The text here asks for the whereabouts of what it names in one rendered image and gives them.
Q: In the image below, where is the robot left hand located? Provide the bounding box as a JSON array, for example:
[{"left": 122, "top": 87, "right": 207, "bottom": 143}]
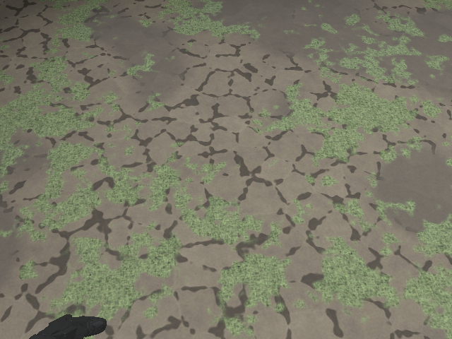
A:
[{"left": 29, "top": 314, "right": 107, "bottom": 339}]

